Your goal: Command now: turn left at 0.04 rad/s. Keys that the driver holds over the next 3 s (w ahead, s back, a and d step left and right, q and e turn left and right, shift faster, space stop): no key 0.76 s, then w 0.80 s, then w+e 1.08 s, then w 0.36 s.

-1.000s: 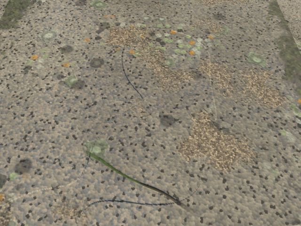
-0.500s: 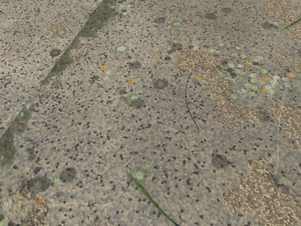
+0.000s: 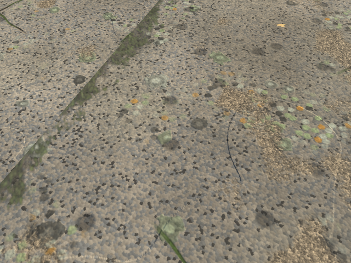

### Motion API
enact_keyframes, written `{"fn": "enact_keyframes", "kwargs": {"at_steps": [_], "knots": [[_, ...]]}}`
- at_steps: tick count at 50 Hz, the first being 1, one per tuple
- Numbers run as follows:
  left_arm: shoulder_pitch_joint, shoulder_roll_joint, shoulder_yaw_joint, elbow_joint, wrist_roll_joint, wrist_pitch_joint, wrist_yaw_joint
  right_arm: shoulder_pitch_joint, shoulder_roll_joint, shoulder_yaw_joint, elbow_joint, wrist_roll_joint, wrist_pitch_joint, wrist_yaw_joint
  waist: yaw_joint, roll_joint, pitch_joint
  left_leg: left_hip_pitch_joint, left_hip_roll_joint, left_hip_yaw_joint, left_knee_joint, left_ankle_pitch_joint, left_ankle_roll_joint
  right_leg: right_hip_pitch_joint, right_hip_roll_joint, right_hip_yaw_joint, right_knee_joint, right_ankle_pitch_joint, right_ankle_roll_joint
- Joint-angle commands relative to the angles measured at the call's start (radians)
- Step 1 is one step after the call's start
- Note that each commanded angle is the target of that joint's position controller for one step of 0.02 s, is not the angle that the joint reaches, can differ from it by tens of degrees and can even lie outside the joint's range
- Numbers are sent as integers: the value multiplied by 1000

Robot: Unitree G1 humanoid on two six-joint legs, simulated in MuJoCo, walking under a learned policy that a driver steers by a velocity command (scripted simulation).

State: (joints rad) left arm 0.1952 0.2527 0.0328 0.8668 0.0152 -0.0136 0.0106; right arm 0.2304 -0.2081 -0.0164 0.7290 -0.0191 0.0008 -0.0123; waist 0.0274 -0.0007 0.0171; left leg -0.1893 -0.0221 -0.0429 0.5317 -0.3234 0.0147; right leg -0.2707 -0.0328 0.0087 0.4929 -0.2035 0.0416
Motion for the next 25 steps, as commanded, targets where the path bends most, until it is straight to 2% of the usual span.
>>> {"fn": "enact_keyframes", "kwargs": {"at_steps": [1, 11, 25], "knots": [[-22, 99, 23, -27, -4, -12, 6, 8, -124, -36, -49, 4, -13, -5, -11, 13, -17, -74, 79, -84, -131, 153, 35, 80, -22, 27, -33, 125, -12], [-24, 105, 27, 62, -12, 3, 22, 39, -115, -42, 15, 10, -14, -7, -10, 8, -31, -47, 57, -49, -114, 271, 25, 115, -25, 29, -16, 187, -21], [-36, 91, 29, 167, -15, 20, 34, 78, -111, -37, 135, 13, -18, -19, -9, 7, 3, -49, 45, -26, -141, 228, 12, 123, -15, 22, -40, 160, -26]]}}
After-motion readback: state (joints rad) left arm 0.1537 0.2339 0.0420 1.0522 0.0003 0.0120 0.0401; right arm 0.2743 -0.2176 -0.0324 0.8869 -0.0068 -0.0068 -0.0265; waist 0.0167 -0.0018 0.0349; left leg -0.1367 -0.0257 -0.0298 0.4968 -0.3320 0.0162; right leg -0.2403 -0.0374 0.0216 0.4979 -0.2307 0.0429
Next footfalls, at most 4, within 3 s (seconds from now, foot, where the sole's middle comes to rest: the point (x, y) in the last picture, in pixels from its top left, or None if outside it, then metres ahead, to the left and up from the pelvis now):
1.52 left None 0.48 0.08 -0.77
2.06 right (232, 210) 0.75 -0.19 -0.77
2.56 left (211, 147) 1.10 -0.12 -0.77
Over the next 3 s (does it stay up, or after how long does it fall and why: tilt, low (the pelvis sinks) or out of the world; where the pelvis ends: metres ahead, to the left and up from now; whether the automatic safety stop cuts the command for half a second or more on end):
stays up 1.07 -0.27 0.00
